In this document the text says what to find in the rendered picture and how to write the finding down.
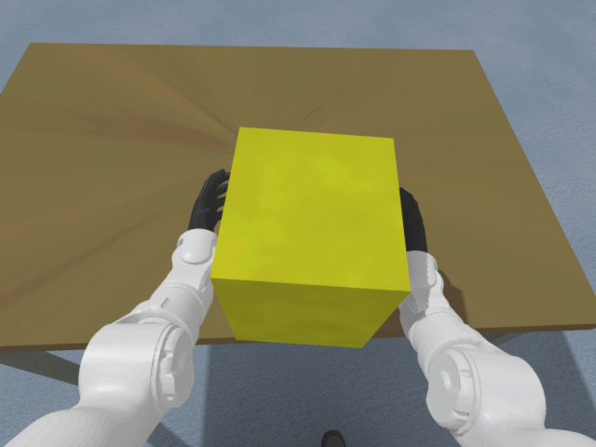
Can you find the table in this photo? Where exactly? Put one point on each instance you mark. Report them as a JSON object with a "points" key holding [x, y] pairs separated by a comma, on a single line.
{"points": [[104, 149]]}

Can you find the left robot upper arm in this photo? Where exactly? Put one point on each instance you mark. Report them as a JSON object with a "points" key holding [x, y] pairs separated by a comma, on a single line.
{"points": [[132, 375]]}

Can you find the right robot hand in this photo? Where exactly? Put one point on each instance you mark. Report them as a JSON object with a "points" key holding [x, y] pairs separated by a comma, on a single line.
{"points": [[414, 230]]}

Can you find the left robot forearm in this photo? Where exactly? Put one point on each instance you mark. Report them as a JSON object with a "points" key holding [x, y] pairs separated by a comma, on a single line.
{"points": [[185, 296]]}

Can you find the left robot hand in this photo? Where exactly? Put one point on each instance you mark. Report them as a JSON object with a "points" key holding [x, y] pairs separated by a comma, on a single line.
{"points": [[204, 214]]}

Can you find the right robot upper arm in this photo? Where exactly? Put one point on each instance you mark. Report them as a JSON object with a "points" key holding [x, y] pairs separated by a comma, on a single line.
{"points": [[487, 399]]}

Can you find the carton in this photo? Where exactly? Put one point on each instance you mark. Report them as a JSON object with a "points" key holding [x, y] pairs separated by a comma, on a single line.
{"points": [[311, 247]]}

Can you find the right robot forearm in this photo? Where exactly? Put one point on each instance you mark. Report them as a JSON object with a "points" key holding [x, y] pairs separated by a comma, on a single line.
{"points": [[427, 319]]}

